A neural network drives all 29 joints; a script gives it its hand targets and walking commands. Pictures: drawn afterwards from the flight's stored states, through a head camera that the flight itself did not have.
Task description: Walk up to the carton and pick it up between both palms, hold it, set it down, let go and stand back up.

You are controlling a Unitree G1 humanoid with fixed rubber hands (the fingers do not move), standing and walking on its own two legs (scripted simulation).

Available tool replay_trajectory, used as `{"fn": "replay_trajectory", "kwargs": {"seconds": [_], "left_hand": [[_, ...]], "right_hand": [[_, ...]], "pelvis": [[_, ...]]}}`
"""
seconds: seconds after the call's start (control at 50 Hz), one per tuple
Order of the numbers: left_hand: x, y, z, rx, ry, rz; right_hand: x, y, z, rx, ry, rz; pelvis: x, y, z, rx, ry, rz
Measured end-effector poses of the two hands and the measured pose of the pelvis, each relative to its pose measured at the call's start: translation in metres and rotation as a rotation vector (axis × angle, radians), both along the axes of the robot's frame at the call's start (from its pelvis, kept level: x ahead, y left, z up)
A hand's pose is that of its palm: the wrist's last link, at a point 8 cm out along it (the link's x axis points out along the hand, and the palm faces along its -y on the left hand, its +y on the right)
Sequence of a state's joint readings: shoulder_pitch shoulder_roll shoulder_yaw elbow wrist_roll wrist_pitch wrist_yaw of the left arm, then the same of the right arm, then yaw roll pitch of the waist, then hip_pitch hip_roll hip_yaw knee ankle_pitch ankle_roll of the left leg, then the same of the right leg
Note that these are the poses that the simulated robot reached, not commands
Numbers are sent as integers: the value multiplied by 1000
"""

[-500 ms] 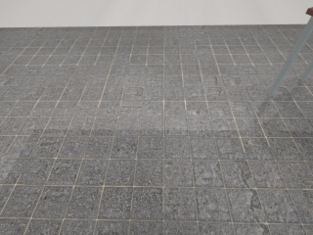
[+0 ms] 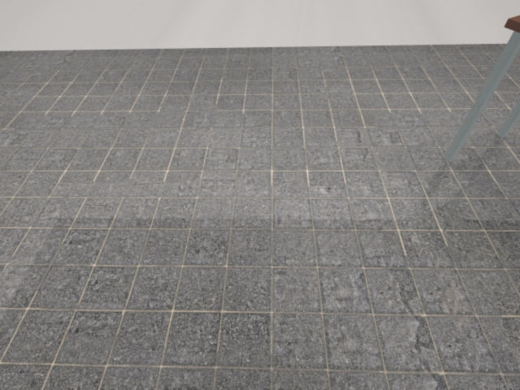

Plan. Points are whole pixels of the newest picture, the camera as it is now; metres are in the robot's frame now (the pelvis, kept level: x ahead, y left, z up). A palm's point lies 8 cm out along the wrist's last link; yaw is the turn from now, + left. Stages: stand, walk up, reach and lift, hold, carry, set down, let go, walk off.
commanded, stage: stand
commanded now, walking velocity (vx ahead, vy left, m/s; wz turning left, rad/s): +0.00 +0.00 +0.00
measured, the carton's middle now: out of the picture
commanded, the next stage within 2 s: walk up in 1.28 s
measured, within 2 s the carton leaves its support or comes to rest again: neither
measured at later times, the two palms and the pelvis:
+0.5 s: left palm out of the picture -0.03 +0.19 -0.15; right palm out of the picture -0.04 -0.20 -0.15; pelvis -0.01 -0.01 +0.00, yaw +0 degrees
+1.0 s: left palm out of the picture -0.03 +0.18 -0.15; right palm out of the picture -0.04 -0.21 -0.15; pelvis +0.00 -0.02 +0.00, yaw +0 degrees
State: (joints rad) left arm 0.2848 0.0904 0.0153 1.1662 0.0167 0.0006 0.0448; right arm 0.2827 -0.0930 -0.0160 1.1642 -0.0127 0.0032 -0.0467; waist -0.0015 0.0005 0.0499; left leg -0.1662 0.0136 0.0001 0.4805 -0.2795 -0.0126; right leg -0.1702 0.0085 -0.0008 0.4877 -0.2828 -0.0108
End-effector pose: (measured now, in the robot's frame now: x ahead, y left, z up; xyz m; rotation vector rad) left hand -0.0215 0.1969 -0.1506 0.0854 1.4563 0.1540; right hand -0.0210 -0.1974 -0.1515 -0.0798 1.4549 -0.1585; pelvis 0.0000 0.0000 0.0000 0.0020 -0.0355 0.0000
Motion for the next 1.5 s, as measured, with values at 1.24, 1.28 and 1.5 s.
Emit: {"fn": "replay_trajectory", "kwargs": {"seconds": [1.24, 1.28, 1.5], "left_hand": [[-3, -24, 3, -7, 4, 6], [-2, -25, 3, -7, 4, 6], [9, -28, 0, -19, -6, 2]], "right_hand": [[-12, -14, 1, 18, 47, -2], [-11, -15, 1, 19, 48, -2], [2, -24, -1, 5, 9, -17]], "pelvis": [[5, -21, 2, 0, 14, 5], [6, -22, 2, 0, 14, 5], [12, -29, -3, 20, 28, -28]]}}
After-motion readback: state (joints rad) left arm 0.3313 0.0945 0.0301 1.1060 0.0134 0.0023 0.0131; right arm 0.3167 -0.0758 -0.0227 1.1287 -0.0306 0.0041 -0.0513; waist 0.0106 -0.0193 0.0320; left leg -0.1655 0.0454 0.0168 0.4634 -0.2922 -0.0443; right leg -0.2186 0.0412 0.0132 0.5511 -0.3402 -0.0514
